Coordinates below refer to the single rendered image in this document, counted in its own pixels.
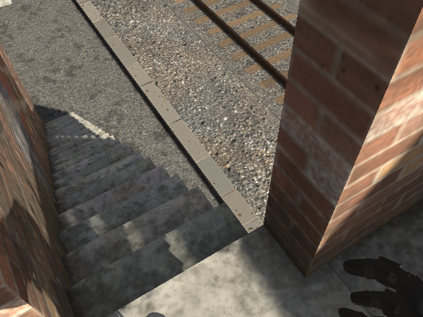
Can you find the robot right hand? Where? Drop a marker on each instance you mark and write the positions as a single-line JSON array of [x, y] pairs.
[[406, 302]]

